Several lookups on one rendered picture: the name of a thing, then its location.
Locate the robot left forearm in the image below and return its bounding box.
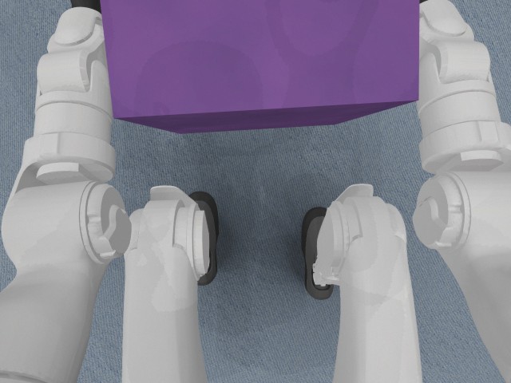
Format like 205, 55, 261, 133
2, 7, 116, 261

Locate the carton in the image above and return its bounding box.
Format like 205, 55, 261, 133
100, 0, 420, 134

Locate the robot right forearm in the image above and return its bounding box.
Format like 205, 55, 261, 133
416, 0, 511, 175

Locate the robot right upper arm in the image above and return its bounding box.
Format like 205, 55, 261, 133
412, 171, 511, 383

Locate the robot right shin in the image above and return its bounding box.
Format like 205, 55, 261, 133
313, 184, 407, 286

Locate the left robot thigh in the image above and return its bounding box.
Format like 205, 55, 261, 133
122, 199, 209, 383

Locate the robot left upper arm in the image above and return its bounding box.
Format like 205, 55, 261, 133
0, 180, 132, 383

